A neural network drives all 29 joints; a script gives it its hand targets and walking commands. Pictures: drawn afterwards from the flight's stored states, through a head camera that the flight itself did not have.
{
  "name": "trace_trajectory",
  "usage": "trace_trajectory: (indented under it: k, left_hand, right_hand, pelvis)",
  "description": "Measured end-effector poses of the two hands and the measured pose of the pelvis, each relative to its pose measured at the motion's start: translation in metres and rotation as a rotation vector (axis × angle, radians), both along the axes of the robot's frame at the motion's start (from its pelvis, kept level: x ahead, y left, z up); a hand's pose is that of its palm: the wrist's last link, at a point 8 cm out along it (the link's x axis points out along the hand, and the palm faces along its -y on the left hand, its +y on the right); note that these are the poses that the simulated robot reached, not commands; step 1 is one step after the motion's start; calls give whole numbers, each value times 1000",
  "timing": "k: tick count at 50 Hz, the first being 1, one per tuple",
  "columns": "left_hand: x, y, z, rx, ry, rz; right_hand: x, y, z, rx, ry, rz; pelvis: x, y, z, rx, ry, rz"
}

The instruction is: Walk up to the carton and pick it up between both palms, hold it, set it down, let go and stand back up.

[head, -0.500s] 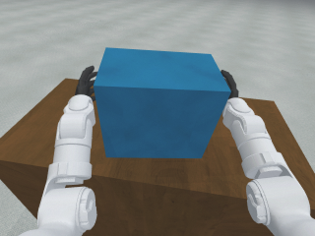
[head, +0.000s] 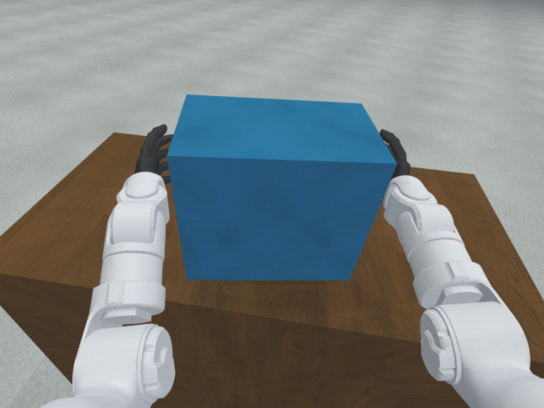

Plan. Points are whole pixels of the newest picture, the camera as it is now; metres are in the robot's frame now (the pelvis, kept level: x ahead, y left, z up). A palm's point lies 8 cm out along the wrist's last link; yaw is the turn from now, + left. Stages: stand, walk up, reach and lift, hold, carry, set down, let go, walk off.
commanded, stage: set down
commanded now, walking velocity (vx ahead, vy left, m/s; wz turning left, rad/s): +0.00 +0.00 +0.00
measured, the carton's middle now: (273, 192) +0.40 +0.00 +0.15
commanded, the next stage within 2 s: none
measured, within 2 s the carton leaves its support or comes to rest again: rests again in 1.70 s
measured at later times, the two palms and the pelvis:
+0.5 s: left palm (158, 193) +0.39 +0.18 +0.16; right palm (387, 191) +0.40 -0.18 +0.16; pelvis +0.00 -0.01 +0.00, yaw +0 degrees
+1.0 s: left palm (162, 209) +0.39 +0.18 +0.13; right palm (379, 205) +0.42 -0.18 +0.12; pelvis +0.00 -0.01 +0.00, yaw +0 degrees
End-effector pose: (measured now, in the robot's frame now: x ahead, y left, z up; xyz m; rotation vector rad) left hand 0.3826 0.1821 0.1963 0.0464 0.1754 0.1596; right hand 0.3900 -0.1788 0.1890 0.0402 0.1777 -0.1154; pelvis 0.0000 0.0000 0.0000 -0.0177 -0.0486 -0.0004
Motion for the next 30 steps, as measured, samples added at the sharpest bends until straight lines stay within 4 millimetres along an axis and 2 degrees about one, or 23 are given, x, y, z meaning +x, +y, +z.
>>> trace_trajectory:
  k: [15,30]
  left_hand:
    - [2,-5,-16,-15,22,22]
    - [7,-5,-43,-20,42,30]
  right_hand:
    - [8,-5,-18,-6,18,18]
    - [16,-5,-41,-23,35,32]
  pelvis:
    - [-3,-10,0,7,44,-1]
    - [2,-13,0,8,62,5]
